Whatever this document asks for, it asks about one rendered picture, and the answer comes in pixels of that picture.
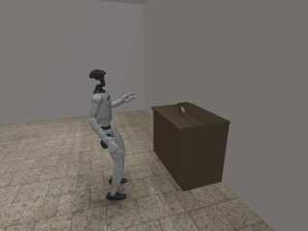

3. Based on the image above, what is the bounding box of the robot right forearm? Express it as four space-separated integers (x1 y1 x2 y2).
90 118 112 145

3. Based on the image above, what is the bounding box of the robot right foot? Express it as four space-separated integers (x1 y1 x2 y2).
106 192 126 200

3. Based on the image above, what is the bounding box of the right robot shin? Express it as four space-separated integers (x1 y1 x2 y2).
111 167 125 195

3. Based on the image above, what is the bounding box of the right robot upper arm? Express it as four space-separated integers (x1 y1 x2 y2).
89 93 103 124

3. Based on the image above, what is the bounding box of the counter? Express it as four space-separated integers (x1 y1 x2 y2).
151 102 231 192

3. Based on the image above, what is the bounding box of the robot right hand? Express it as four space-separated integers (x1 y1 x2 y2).
107 141 126 161

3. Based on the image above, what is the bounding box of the robot left forearm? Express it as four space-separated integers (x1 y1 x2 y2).
111 99 123 108

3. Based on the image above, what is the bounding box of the robot left hand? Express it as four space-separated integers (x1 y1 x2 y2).
121 92 137 103

